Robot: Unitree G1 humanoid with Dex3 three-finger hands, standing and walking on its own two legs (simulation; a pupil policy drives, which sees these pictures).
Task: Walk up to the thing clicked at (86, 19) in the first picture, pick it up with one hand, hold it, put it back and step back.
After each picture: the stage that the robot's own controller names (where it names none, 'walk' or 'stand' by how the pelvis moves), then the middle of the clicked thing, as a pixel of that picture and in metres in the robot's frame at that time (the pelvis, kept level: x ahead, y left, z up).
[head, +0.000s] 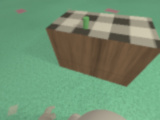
stand; (85, 23) +0.98 +0.14 +0.07
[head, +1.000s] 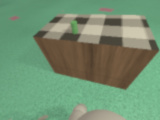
walk; (74, 27) +0.85 +0.28 +0.08
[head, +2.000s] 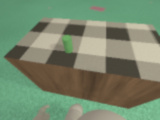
stand; (67, 44) +0.50 +0.24 +0.10
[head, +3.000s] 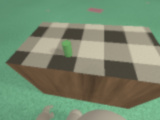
stand; (67, 49) +0.50 +0.22 +0.07
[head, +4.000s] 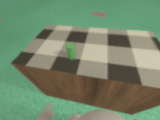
stand; (71, 51) +0.49 +0.21 +0.07
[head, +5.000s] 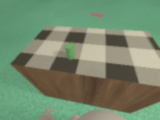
stand; (70, 51) +0.50 +0.22 +0.07
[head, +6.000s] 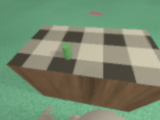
stand; (67, 51) +0.49 +0.23 +0.07
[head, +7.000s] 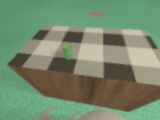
stand; (67, 51) +0.49 +0.23 +0.07
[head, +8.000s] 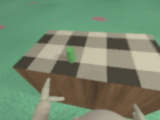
rise first; (70, 55) +0.48 +0.22 +0.07
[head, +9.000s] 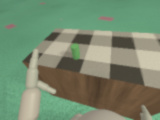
go down; (75, 51) +0.51 +0.22 +0.07
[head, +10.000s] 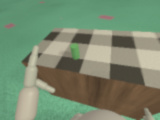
go down; (75, 51) +0.51 +0.22 +0.07
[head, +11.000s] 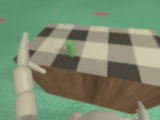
go down; (71, 48) +0.51 +0.21 +0.08
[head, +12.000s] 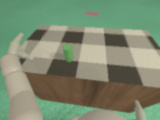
go down; (68, 53) +0.47 +0.20 +0.09
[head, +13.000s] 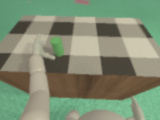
close in; (57, 47) +0.48 +0.22 +0.10
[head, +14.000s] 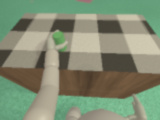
close; (60, 42) +0.51 +0.21 +0.12
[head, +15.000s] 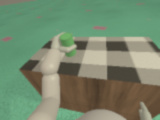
lift; (68, 45) +0.35 +0.16 +0.29
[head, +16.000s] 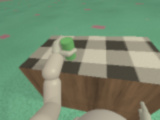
hold; (68, 49) +0.34 +0.17 +0.27
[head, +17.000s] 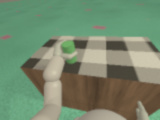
hold; (69, 52) +0.34 +0.17 +0.25
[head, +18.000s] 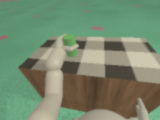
crouch; (70, 45) +0.37 +0.16 +0.27
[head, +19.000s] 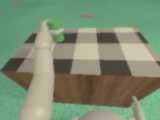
lower; (56, 30) +0.48 +0.22 +0.28
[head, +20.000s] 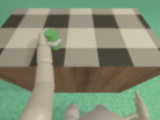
lower; (53, 39) +0.51 +0.23 +0.13
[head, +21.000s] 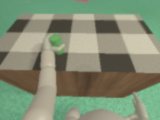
lower; (57, 44) +0.49 +0.22 +0.12
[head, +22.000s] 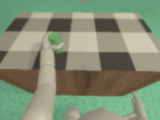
lower; (56, 43) +0.49 +0.22 +0.12
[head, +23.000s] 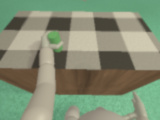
lower; (55, 42) +0.50 +0.22 +0.12
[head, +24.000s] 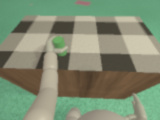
draw back; (60, 46) +0.48 +0.21 +0.12
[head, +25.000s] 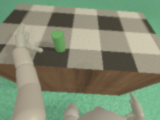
rise; (59, 41) +0.48 +0.21 +0.12
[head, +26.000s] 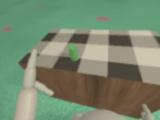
sink last; (73, 52) +0.49 +0.22 +0.09
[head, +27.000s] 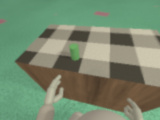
stand; (74, 52) +0.48 +0.20 +0.08
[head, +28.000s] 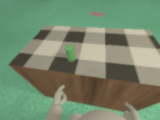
stand; (70, 53) +0.47 +0.21 +0.08
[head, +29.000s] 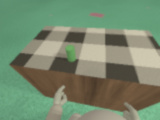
stand; (70, 53) +0.47 +0.21 +0.07
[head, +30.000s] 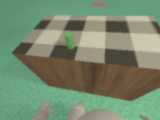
walk; (69, 40) +0.55 +0.22 +0.10
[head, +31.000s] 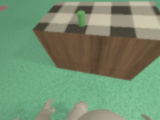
walk; (81, 19) +0.83 +0.19 +0.09
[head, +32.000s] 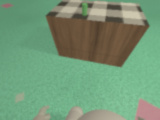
stand; (84, 9) +1.18 +0.20 +0.09
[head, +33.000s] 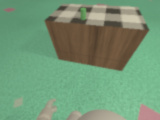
stand; (83, 13) +1.13 +0.20 +0.08
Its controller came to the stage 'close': yes
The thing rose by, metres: 0.21
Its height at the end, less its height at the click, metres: +0.00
